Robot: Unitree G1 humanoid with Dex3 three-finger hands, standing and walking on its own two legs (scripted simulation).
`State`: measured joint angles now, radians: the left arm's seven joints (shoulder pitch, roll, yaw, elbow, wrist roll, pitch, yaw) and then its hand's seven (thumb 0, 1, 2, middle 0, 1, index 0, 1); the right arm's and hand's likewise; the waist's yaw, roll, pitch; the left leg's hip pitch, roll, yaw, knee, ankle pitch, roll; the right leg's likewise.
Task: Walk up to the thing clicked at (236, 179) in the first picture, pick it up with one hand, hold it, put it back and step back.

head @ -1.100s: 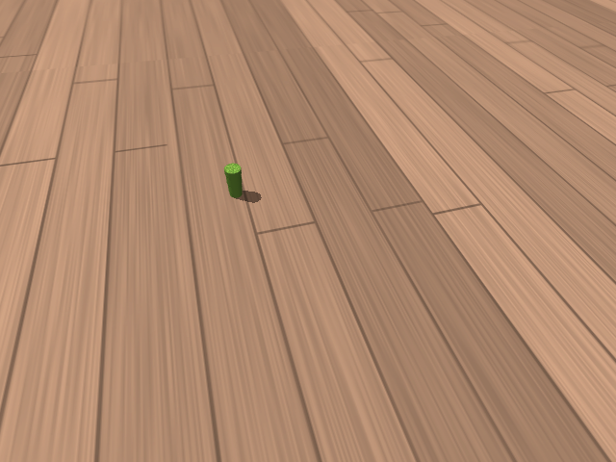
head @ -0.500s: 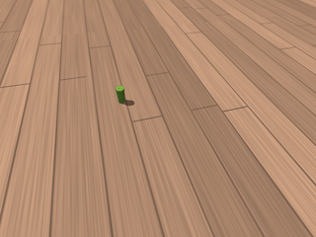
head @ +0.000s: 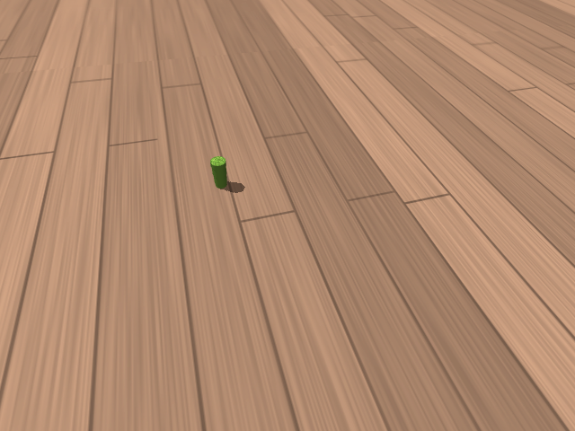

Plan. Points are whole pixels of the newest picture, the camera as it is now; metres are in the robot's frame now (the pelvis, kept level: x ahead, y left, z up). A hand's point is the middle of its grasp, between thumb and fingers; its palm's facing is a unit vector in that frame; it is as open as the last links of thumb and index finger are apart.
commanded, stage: stand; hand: left
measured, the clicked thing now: (219, 173) +1.41 +0.32 -0.70
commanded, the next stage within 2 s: walk up in 0.02 s
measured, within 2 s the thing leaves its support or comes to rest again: neither
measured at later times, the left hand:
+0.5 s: hand out of the picture +0.14 +0.38 -0.18, palm faces +0.02 -0.94 -0.34, open 7.4 cm
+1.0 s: hand (136, 252) +0.49 +0.31 -0.13, palm faces +0.02 -0.93 -0.36, open 7.4 cm
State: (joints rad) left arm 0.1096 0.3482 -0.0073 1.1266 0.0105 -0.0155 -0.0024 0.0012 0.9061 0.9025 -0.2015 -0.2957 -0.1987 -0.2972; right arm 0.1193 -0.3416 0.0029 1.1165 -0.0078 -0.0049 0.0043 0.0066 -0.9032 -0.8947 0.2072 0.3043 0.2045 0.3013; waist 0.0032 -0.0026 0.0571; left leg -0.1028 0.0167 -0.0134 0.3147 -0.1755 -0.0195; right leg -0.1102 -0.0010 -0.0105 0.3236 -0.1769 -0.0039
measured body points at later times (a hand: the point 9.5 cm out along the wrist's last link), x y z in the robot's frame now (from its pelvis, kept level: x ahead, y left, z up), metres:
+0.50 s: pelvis +0.12 +0.09 -0.02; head +0.11 +0.12 +0.43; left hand +0.14 +0.43 -0.15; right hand +0.20 -0.24 -0.11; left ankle +0.15 +0.20 -0.75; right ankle +0.08 -0.06 -0.68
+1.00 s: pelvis +0.37 +0.05 -0.02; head +0.40 +0.04 +0.43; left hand +0.49 +0.36 -0.11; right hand +0.40 -0.26 -0.15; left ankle +0.23 +0.19 -0.66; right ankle +0.43 -0.04 -0.75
